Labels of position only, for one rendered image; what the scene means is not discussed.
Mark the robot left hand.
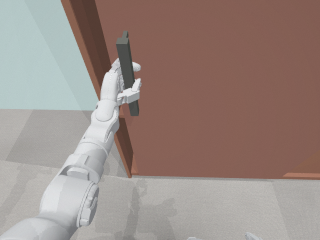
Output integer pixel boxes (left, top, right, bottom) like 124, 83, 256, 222
100, 58, 142, 106

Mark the left robot upper arm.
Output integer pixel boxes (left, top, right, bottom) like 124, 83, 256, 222
0, 174, 99, 240

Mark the handle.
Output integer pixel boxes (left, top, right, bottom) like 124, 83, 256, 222
116, 30, 139, 116

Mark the wardrobe door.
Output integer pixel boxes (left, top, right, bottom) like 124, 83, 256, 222
289, 150, 320, 174
95, 0, 320, 179

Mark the left robot forearm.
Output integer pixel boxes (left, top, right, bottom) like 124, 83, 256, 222
39, 99, 120, 213

